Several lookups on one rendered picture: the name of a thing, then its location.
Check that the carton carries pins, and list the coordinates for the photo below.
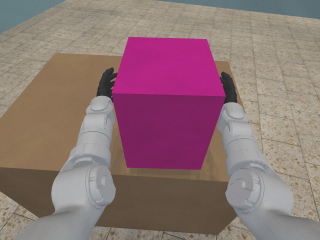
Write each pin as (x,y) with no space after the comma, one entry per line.
(168,97)

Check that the robot right hand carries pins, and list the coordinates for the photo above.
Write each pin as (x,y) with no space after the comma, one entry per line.
(229,88)

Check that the robot left forearm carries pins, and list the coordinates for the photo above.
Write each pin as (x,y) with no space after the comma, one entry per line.
(95,136)

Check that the robot right upper arm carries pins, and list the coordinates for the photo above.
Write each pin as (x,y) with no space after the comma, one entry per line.
(264,204)

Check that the robot left hand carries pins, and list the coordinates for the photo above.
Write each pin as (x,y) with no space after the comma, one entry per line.
(104,88)

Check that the pedestal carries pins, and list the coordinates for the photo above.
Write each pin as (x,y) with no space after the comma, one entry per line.
(41,127)

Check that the robot right forearm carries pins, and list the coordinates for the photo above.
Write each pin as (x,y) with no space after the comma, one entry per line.
(240,145)

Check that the robot left upper arm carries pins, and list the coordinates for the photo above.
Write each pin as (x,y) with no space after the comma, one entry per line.
(80,196)

